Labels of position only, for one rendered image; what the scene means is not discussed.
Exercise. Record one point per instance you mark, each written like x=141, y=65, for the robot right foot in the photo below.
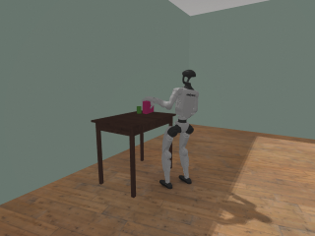
x=188, y=180

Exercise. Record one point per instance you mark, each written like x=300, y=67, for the sponge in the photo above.
x=147, y=107

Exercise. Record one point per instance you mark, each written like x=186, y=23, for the right robot upper arm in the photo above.
x=195, y=107

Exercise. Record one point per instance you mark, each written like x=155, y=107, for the robot left forearm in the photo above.
x=160, y=102

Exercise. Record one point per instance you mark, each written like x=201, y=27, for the left robot upper arm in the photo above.
x=173, y=97

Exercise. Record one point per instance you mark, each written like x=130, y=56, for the left robot shin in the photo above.
x=166, y=167

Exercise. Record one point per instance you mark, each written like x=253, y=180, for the table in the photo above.
x=130, y=124

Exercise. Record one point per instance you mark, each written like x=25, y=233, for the left robot hand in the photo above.
x=149, y=98

